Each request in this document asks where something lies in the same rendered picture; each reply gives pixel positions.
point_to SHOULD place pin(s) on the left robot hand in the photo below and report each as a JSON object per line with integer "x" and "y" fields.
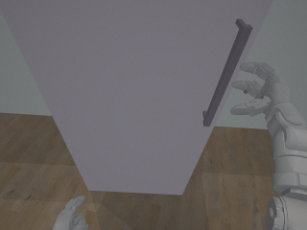
{"x": 66, "y": 219}

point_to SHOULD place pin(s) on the fridge door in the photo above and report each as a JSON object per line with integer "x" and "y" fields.
{"x": 126, "y": 81}

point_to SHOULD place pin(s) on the handle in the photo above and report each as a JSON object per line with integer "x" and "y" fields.
{"x": 230, "y": 65}

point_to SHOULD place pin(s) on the robot right forearm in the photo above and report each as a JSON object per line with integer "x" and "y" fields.
{"x": 289, "y": 150}

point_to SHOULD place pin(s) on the right robot upper arm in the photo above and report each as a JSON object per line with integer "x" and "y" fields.
{"x": 285, "y": 213}

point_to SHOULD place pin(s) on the right robot hand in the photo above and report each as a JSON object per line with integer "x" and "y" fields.
{"x": 275, "y": 90}

